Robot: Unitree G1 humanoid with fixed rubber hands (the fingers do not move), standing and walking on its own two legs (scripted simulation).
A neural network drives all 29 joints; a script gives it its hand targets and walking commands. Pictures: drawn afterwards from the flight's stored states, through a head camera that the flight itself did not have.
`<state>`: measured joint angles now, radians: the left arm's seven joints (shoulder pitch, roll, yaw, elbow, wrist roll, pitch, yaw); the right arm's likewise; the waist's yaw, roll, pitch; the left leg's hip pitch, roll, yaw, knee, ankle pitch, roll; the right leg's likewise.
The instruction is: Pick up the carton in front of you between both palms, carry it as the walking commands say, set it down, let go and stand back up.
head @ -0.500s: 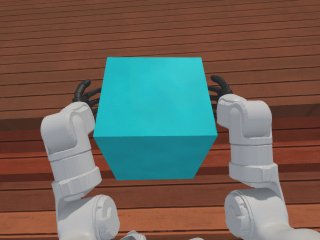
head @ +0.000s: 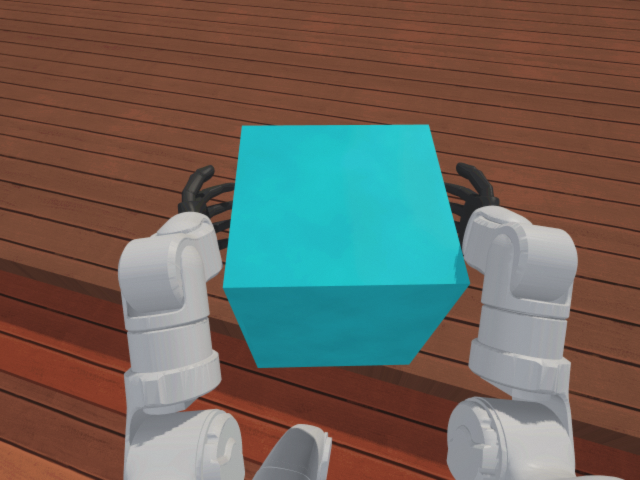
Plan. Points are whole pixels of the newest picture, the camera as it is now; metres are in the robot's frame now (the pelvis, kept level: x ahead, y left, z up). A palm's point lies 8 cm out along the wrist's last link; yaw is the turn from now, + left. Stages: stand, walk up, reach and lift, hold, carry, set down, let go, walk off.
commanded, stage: carry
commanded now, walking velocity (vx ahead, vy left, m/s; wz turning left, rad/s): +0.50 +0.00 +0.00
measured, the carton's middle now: (334, 258) +0.37 +0.06 +0.06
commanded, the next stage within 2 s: none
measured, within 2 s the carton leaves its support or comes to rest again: neither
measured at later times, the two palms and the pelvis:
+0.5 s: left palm out of the picture +0.73 +0.09 +0.30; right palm out of the picture +0.68 -0.20 +0.28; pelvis +0.34 +0.01 +0.13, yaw +0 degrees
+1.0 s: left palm out of the picture +1.02 +0.10 +0.44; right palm out of the picture +1.02 -0.19 +0.42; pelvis +0.66 -0.05 +0.25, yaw +0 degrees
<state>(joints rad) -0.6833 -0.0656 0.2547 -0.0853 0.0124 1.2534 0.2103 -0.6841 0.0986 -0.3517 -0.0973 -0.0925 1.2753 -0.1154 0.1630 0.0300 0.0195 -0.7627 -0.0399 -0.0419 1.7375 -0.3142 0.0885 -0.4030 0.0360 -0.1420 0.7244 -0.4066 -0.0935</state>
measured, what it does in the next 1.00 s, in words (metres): climbs: left foot 0.12 m higher, then right foot 0.12 m higher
